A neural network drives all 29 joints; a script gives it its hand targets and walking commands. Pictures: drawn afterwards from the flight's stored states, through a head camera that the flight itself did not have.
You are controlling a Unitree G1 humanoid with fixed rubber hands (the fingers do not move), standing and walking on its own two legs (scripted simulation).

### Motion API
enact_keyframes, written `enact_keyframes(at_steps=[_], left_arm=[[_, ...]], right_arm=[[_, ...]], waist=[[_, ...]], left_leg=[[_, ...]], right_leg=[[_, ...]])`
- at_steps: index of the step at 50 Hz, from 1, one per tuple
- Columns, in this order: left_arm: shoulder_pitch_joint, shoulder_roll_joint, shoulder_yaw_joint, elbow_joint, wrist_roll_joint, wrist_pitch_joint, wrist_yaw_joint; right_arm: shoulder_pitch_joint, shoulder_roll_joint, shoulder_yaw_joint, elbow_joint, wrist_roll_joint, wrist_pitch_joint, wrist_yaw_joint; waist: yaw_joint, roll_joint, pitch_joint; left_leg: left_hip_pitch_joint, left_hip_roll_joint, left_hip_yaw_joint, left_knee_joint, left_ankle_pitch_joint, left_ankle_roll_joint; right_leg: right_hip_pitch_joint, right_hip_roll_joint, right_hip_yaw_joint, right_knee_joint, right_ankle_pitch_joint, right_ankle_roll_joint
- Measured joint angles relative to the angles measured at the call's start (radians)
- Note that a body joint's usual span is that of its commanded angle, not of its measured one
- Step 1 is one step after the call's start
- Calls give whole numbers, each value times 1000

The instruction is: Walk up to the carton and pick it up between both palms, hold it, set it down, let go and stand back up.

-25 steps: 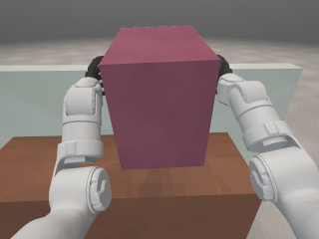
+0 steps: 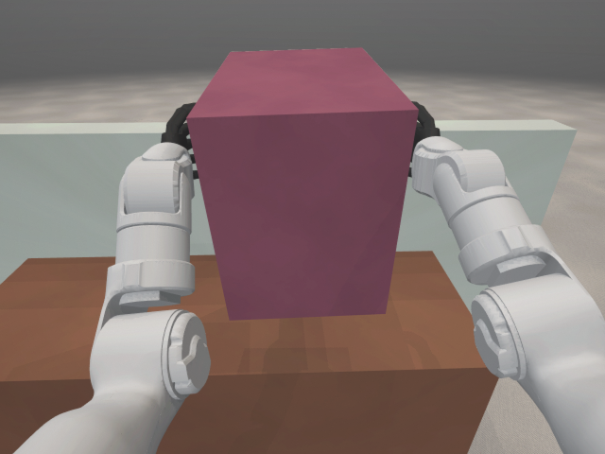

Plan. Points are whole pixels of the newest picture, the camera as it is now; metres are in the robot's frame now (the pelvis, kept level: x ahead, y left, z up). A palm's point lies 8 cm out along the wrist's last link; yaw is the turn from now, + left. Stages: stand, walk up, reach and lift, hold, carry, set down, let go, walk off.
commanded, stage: hold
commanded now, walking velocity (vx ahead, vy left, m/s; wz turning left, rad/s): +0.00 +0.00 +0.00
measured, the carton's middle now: (301, 172) +0.45 +0.00 +0.26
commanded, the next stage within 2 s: set down in 0.76 s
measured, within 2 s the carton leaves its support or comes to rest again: neither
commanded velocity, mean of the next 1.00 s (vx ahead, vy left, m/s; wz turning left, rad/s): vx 0.00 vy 0.00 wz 0.00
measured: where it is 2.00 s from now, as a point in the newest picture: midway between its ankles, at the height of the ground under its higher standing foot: outside the picture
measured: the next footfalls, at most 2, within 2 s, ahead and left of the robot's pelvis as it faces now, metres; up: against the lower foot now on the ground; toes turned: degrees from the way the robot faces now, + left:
none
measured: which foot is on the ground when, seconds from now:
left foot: down 0.00-1.00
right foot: down 0.00-1.00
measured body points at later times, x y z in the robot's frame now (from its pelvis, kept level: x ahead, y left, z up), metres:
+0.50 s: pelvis +0.00 +0.00 +0.00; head -0.11 +0.02 +0.44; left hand +0.38 +0.16 +0.32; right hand +0.38 -0.15 +0.32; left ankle +0.04 +0.13 -0.75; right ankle +0.02 -0.12 -0.75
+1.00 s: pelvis +0.01 +0.00 +0.00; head -0.10 +0.02 +0.44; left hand +0.40 +0.16 +0.34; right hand +0.38 -0.15 +0.33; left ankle +0.04 +0.13 -0.75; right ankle +0.02 -0.12 -0.75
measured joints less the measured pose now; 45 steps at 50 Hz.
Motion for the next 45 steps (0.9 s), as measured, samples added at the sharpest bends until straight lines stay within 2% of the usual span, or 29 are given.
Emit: enact_keyframes(at_steps=[13,38,43,45], left_arm=[[21,-8,-7,-29,2,5,0],[11,-6,2,-16,0,4,2],[-5,24,-10,11,-36,-4,9],[-25,24,0,32,-32,-28,10]], right_arm=[[14,-2,3,-19,11,2,-3],[4,-2,4,-7,6,5,-1],[-11,17,-24,20,1,-15,-8],[-14,18,-33,20,-10,-33,-7]], waist=[[-4,-1,5],[0,2,-3],[-29,-3,-3],[-31,-4,-9]], left_leg=[[4,0,3,3,-3,1],[2,1,2,2,-5,0],[3,-6,-6,-11,3,2],[-1,-6,-3,-15,5,2]], right_leg=[[5,0,4,-3,1,1],[3,1,3,-2,-2,0],[4,-5,-5,-6,-2,4],[-3,-6,-2,-7,-1,4]])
